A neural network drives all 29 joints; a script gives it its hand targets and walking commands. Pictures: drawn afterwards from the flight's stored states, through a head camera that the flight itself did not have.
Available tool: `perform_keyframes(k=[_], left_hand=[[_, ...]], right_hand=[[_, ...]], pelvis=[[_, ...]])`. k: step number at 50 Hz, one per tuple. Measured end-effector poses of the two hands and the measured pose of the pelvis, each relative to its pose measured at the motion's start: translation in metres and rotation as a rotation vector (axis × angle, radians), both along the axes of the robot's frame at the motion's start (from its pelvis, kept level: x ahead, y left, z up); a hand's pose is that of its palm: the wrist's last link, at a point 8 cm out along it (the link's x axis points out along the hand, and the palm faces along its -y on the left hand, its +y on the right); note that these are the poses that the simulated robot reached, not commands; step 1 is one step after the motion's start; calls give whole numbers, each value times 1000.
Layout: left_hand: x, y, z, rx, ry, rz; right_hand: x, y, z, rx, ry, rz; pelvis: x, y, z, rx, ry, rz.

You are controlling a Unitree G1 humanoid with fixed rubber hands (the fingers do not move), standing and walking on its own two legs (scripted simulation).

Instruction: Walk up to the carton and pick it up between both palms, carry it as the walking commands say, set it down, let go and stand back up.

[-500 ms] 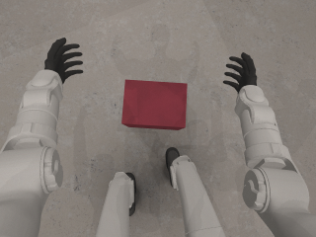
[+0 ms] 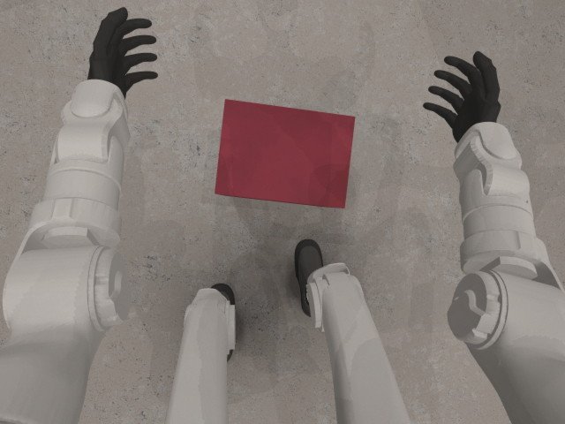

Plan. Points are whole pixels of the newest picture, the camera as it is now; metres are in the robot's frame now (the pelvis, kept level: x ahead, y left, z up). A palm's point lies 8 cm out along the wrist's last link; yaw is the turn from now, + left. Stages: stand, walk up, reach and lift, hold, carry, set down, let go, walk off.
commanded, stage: reach and lift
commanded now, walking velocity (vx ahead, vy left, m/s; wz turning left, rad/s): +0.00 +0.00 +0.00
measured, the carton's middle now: (281, 161) +0.46 -0.08 -0.50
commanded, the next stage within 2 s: none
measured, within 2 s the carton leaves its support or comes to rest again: neither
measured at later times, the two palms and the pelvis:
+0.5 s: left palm (158, 117) +0.53 +0.14 -0.28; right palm (415, 141) +0.45 -0.30 -0.29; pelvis -0.04 +0.00 -0.15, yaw +2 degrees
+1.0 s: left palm (179, 139) +0.52 +0.14 -0.42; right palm (380, 154) +0.44 -0.28 -0.41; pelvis -0.05 +0.00 -0.23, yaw +2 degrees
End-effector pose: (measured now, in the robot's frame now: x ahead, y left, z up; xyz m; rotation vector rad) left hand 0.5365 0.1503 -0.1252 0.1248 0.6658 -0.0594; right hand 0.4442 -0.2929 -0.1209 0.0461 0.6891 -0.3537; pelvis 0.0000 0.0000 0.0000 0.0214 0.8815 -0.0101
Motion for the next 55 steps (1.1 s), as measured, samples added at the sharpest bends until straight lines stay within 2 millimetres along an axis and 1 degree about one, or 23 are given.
perform_keyframes(k=[9,16,26,38,43,50,52,55], left_hand=[[-7,-1,-72,15,-6,0],[-9,-6,-113,23,-1,0],[-6,-12,-164,32,17,6],[-12,-15,-238,40,33,4],[-15,-17,-262,27,38,-1],[-19,-14,-293,17,50,-14],[-20,-14,-300,15,51,-19],[-22,-16,-307,13,52,-31]], right_hand=[[-2,-2,-67,-12,-8,-1],[0,-5,-110,-12,-12,-3],[3,-3,-173,3,6,-12],[2,3,-248,-6,37,-14],[0,7,-270,-15,69,-14],[-1,13,-293,-16,95,-20],[-1,13,-298,-19,103,-24],[1,10,-298,-18,89,-41]], pelvis=[[-17,0,-64,0,18,3],[-31,-1,-107,10,-11,1],[-43,-4,-152,23,-40,2],[-49,-4,-197,20,-88,14],[-49,-5,-210,9,-118,30],[-48,-3,-227,-8,-143,50],[-48,-2,-231,-13,-154,52],[-48,0,-235,-21,-171,53]])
